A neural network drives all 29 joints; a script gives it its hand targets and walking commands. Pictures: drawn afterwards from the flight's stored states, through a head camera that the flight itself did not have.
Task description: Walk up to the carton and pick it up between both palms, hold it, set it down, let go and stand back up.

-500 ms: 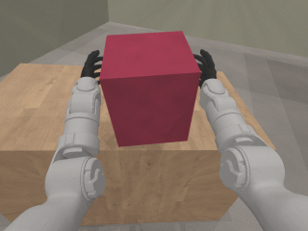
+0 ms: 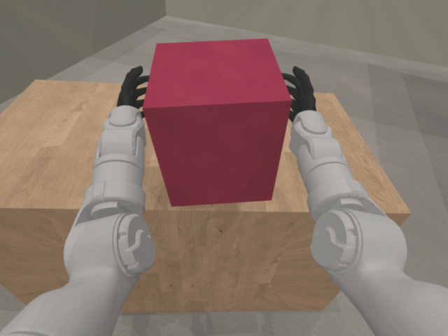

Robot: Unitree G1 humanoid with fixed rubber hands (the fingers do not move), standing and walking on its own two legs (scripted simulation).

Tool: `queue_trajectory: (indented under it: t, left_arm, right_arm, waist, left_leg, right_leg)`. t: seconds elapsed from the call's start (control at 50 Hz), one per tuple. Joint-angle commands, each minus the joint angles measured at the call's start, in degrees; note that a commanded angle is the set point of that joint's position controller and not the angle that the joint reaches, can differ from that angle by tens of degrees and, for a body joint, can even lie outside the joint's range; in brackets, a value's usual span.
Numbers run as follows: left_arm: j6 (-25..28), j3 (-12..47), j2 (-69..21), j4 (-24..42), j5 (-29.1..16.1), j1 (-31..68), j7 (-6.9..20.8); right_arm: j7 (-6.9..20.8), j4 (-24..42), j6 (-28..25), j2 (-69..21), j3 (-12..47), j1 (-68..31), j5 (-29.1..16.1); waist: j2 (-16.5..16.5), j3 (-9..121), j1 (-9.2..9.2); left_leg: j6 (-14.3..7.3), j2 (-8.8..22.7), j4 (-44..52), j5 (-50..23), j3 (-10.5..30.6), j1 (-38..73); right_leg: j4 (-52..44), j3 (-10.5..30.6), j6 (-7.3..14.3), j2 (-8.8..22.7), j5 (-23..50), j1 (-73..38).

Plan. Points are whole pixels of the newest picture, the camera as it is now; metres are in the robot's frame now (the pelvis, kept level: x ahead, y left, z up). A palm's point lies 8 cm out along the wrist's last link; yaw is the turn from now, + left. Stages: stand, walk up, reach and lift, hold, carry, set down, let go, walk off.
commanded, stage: set down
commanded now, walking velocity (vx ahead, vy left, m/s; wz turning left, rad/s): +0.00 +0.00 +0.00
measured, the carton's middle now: (217, 126) +0.46 +0.04 +0.16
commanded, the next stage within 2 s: none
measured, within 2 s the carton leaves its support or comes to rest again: neither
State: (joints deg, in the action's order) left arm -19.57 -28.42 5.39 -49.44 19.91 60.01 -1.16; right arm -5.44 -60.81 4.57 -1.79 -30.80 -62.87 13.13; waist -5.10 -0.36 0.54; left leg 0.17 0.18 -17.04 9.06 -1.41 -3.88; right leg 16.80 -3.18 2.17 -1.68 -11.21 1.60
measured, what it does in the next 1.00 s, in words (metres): stands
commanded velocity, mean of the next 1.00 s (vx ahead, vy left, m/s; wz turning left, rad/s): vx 0.00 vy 0.00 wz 0.00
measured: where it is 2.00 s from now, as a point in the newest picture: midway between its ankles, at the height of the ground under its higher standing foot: outside the picture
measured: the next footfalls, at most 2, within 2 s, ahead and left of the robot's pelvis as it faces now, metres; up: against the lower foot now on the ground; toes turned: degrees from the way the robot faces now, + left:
none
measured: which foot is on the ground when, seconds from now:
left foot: down 0.00-1.00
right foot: down 0.00-1.00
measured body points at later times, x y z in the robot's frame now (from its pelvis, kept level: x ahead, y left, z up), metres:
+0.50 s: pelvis +0.01 +0.01 +0.00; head +0.01 +0.04 +0.45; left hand +0.46 +0.19 +0.18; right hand +0.47 -0.11 +0.20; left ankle +0.01 +0.12 -0.75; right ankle -0.02 -0.09 -0.75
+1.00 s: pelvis +0.02 +0.01 +0.00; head +0.05 +0.03 +0.45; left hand +0.48 +0.18 +0.14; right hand +0.48 -0.12 +0.16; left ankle +0.01 +0.12 -0.75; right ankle -0.02 -0.09 -0.75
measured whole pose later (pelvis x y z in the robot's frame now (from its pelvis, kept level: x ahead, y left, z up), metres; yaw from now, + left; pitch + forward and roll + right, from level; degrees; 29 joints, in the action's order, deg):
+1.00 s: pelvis +0.02 +0.01 +0.00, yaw -2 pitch +7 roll +0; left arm -11.6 -30.7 2.1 -54.0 19.6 58.1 -4.1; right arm -1.0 -60.0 -1.6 -2.1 -38.8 -60.7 22.4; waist -2.9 3.7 -1.9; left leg -0.5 0.6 -18.9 10.6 -3.9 -14.8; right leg 18.1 -0.9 1.6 -1.9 -11.6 13.1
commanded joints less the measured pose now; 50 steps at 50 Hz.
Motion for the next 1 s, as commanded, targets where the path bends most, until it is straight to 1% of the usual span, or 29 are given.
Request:
queue_trajectory:
  t: [0.0,0.02,0.04,0.08,0.1,0.14,0.16,0.22,0.24,0.3,0.34,0.38,0.42,0.46,0.48,0.56,0.6,0.64,0.68,0.72,0.74,0.78,0.82,0.84,0.86,0.88,0.9,0.94,0.98]
  left_arm:
    - [3.16,12.38,-26.05,3.87,-3.44,38.97,5.75]
    - [3.28,12.57,-26.59,3.55,-3.27,39.14,5.55]
    - [3.50,12.41,-26.88,3.19,-3.18,37.76,5.28]
    - [3.62,11.81,-26.40,3.13,-2.23,37.26,5.10]
    - [3.64,11.12,-26.00,2.77,-1.94,36.66,5.11]
    - [4.00,11.13,-25.87,2.71,-2.39,36.76,4.97]
    - [4.31,11.79,-26.29,3.86,-2.81,37.14,4.73]
    - [5.23,12.40,-27.08,3.20,-3.30,38.56,4.07]
    - [5.41,11.49,-26.42,2.04,-2.56,38.27,4.06]
    - [5.62,10.25,-26.08,1.31,-2.30,37.14,4.11]
    - [5.93,9.44,-25.77,0.53,-1.71,37.71,4.21]
    - [5.82,8.27,-25.79,-0.13,-1.41,37.61,4.43]
    - [5.57,8.59,-26.49,0.09,-1.45,36.39,4.49]
    - [6.14,9.21,-26.41,1.13,-2.13,36.50,4.45]
    - [6.51,9.35,-26.60,1.36,-1.94,37.24,4.29]
    - [6.60,8.85,-26.72,0.88,-1.24,36.70,3.81]
    - [7.01,8.65,-25.71,0.96,-1.24,37.03,4.07]
    - [7.26,10.11,-26.87,1.87,-1.64,37.32,3.47]
    - [7.83,9.53,-26.76,1.32,-1.82,37.34,3.00]
    - [8.64,10.28,-27.36,1.92,-2.15,38.66,2.71]
    - [8.97,9.91,-27.15,1.20,-2.05,38.68,2.47]
    - [9.71,10.53,-27.56,1.55,-2.11,38.07,2.18]
    - [10.36,10.38,-27.37,1.13,-2.27,38.38,1.86]
    - [10.62,11.03,-27.68,2.16,-2.67,39.07,1.67]
    - [10.72,10.56,-27.25,1.03,-2.71,38.82,1.74]
    - [10.54,10.17,-27.73,0.68,-2.52,38.28,1.75]
    - [10.49,9.15,-26.63,-0.77,-2.10,38.20,1.96]
    - [10.56,7.98,-26.44,-2.61,-2.02,37.48,2.53]
    - [10.86,7.09,-25.94,-3.33,-1.82,37.02,2.91]
  right_arm:
    - [8.79,4.36,-3.84,-22.81,9.37,-36.47,0.64]
    - [9.01,3.96,-4.12,-22.27,8.81,-36.49,1.34]
    - [9.20,4.62,-4.58,-22.41,9.48,-36.51,1.26]
    - [9.44,3.94,-4.80,-22.62,8.99,-35.99,1.82]
    - [9.58,3.37,-4.73,-22.75,9.01,-35.68,2.00]
    - [9.94,3.56,-4.93,-22.89,9.28,-35.72,1.95]
    - [10.06,4.18,-5.24,-23.26,9.80,-35.84,1.64]
    - [10.36,5.31,-6.10,-23.86,10.22,-37.38,2.38]
    - [10.58,3.61,-5.87,-23.95,9.67,-37.02,2.63]
    - [10.71,3.32,-5.72,-24.58,9.44,-35.54,3.49]
    - [10.97,3.42,-5.54,-24.22,8.10,-35.68,4.64]
    - [11.00,0.92,-4.94,-24.30,6.57,-34.39,5.92]
    - [11.11,2.39,-5.04,-24.03,6.77,-34.06,5.75]
    - [11.18,2.03,-5.37,-24.61,7.00,-32.73,5.48]
    - [11.23,2.23,-5.61,-25.14,6.89,-33.44,5.70]
    - [11.71,0.17,-5.57,-24.78,5.78,-32.49,6.55]
    - [11.77,0.31,-5.30,-25.29,5.65,-31.89,6.93]
    - [12.04,0.27,-5.75,-25.20,6.10,-31.98,6.31]
    - [12.17,0.18,-6.24,-26.07,5.83,-32.39,6.86]
    - [12.38,1.46,-7.04,-26.22,6.09,-33.23,7.53]
    - [12.69,1.19,-7.28,-26.50,6.18,-33.78,7.41]
    - [12.97,1.08,-7.67,-26.72,6.35,-32.59,8.17]
    - [13.16,0.77,-8.06,-27.27,6.87,-32.58,8.17]
    - [13.21,0.30,-8.09,-27.06,6.32,-32.33,8.39]
    - [13.19,-0.82,-8.00,-27.31,6.00,-31.91,9.05]
    - [13.16,-0.07,-8.00,-27.02,6.15,-31.65,9.12]
    - [13.14,-0.87,-7.66,-27.40,5.63,-32.17,9.61]
    - [12.92,-0.76,-7.27,-27.76,5.99,-31.91,10.09]
    - [12.80,0.47,-7.30,-28.14,6.46,-32.63,9.81]
  waist:
    - [9.38,29.17,0.33]
    - [9.56,29.11,0.33]
    - [8.80,30.43,-0.38]
    - [9.47,29.65,-0.48]
    - [8.31,29.02,-0.65]
    - [8.13,30.02,-1.01]
    - [9.00,30.57,-1.32]
    - [7.85,34.16,-1.71]
    - [7.66,33.26,-1.85]
    - [5.94,31.95,-1.73]
    - [6.11,31.67,-1.85]
    - [6.04,29.86,-0.78]
    - [6.15,30.35,-1.11]
    - [6.82,32.75,-0.69]
    - [6.47,33.88,-1.08]
    - [7.99,31.79,-0.93]
    - [7.72,33.18,-0.81]
    - [9.08,35.09,-0.97]
    - [8.20,34.64,-1.17]
    - [8.61,38.70,-1.87]
    - [8.79,38.72,-2.54]
    - [9.04,41.06,-2.48]
    - [8.15,41.41,-3.38]
    - [8.53,42.81,-2.79]
    - [7.67,41.30,-2.83]
    - [7.69,41.24,-2.96]
    - [6.60,39.32,-3.07]
    - [5.56,38.61,-3.22]
    - [4.40,39.63,-3.68]
  left_leg:
    - [2.68,-0.27,-1.42,-18.41,-3.56,10.43]
    - [3.08,0.03,-2.03,-19.95,-3.71,10.94]
    - [2.99,0.11,-2.24,-21.45,-3.41,12.09]
    - [2.95,-0.05,-2.22,-20.94,-3.80,10.78]
    - [2.69,0.04,-1.91,-20.67,-3.72,10.25]
    - [2.39,0.03,-1.85,-20.45,-4.17,8.72]
    - [2.52,-0.15,-2.08,-20.83,-4.19,8.62]
    - [2.40,-0.02,-2.85,-22.88,-3.71,9.04]
    - [2.10,-0.01,-2.40,-21.75,-3.77,8.67]
    - [1.72,0.07,-1.73,-21.00,-4.29,6.53]
    - [1.38,-0.04,-1.46,-19.85,-4.18,6.21]
    - [1.48,0.21,-1.04,-19.13,-4.30,5.75]
    - [1.69,0.29,-1.61,-21.83,-4.26,8.14]
    - [1.81,0.35,-3.10,-26.50,-4.07,9.27]
    - [1.91,0.62,-3.48,-27.83,-3.84,9.95]
    - [2.23,0.81,-3.73,-28.18,-4.21,9.71]
    - [1.66,0.77,-3.50,-27.39,-4.10,9.07]
    - [2.25,1.20,-4.67,-31.55,-3.94,11.74]
    - [2.02,1.27,-5.15,-31.92,-3.80,10.98]
    - [2.09,1.21,-5.47,-33.77,-3.89,11.68]
    - [1.93,1.53,-5.63,-32.82,-4.04,10.93]
    - [1.86,1.55,-6.07,-34.58,-4.33,11.58]
    - [1.61,1.87,-6.74,-35.53,-4.51,11.13]
    - [2.02,2.16,-7.01,-37.02,-3.84,12.35]
    - [1.69,2.29,-7.05,-36.07,-4.10,12.43]
    - [1.71,2.10,-7.17,-37.06,-4.12,12.64]
    - [1.33,1.83,-6.69,-34.01,-4.41,10.02]
    - [0.59,1.28,-5.54,-29.89,-4.56,4.53]
    - [-0.35,0.75,-4.53,-28.06,-4.55,1.39]
  right_leg:
    - [-0.06,-2.58,-4.83,0.95,18.07,-1.00]
    - [-0.20,-2.78,-4.65,0.55,17.74,-0.35]
    - [-0.21,-3.03,-4.52,0.37,18.96,-0.43]
    - [0.09,-2.30,-4.67,0.99,19.49,-0.85]
    - [0.14,-2.51,-4.73,0.92,20.13,-1.33]
    - [0.71,-2.27,-4.86,1.07,20.99,-2.40]
    - [0.88,-2.10,-4.98,1.16,21.41,-2.25]
    - [1.17,-2.29,-5.20,0.95,23.45,-1.50]
    - [1.12,-1.95,-5.19,1.24,22.79,-1.41]
    - [1.33,-1.84,-5.62,1.25,23.72,-2.90]
    - [1.36,-1.64,-5.60,1.42,23.58,-2.25]
    - [1.05,-1.65,-5.49,1.61,22.55,-1.43]
    - [0.99,-2.14,-5.59,1.23,23.40,-0.32]
    - [1.62,-1.83,-5.46,1.26,26.72,-0.39]
    - [1.76,-2.20,-5.69,1.03,26.77,0.48]
    - [1.25,-2.33,-5.24,1.24,25.18,2.22]
    - [1.59,-1.97,-5.22,1.44,26.02,1.07]
    - [1.94,-2.45,-4.99,0.90,25.73,3.28]
    - [1.52,-2.21,-4.90,1.13,25.70,4.76]
    - [2.09,-2.33,-4.93,1.58,27.68,4.22]
    - [2.20,-2.01,-4.82,1.59,26.70,4.56]
    - [2.73,-2.20,-4.80,1.39,27.52,4.68]
    - [2.74,-2.17,-4.98,1.20,26.98,5.85]
    - [2.70,-2.47,-4.80,1.21,26.86,7.09]
    - [2.17,-2.11,-4.77,1.16,24.46,8.43]
    - [2.20,-2.25,-4.84,1.27,25.95,8.20]
    - [2.05,-1.82,-4.70,1.45,26.22,6.82]
    - [3.85,-1.08,-5.49,2.24,31.14,2.14]
    - [5.55,-0.58,-6.01,2.67,35.87,-2.19]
